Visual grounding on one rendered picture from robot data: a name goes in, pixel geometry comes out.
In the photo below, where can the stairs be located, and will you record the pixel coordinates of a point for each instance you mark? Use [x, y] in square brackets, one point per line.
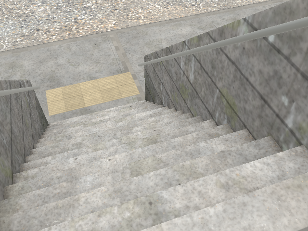
[135, 166]

